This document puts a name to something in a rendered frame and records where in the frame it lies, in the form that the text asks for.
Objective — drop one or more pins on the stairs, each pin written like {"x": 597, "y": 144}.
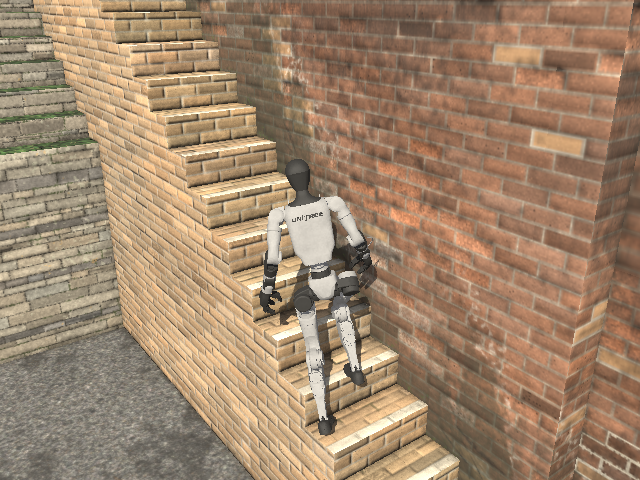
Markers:
{"x": 189, "y": 187}

